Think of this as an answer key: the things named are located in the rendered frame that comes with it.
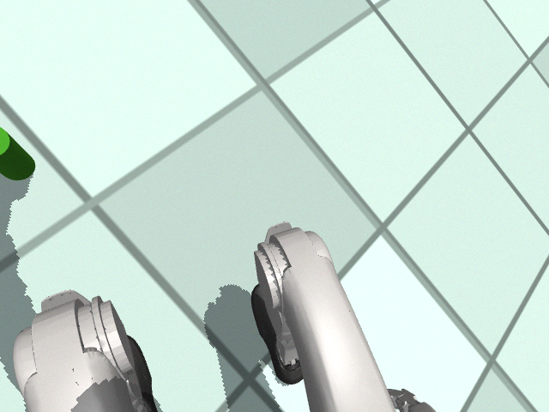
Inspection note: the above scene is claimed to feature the right robot foot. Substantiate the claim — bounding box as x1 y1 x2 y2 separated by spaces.
251 284 303 385

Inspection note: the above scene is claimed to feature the left robot foot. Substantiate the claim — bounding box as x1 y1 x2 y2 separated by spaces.
127 335 158 412

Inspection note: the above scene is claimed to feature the can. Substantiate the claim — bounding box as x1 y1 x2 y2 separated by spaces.
0 127 35 180

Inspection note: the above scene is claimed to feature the right robot hand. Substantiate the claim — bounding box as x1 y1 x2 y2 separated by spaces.
388 389 436 412

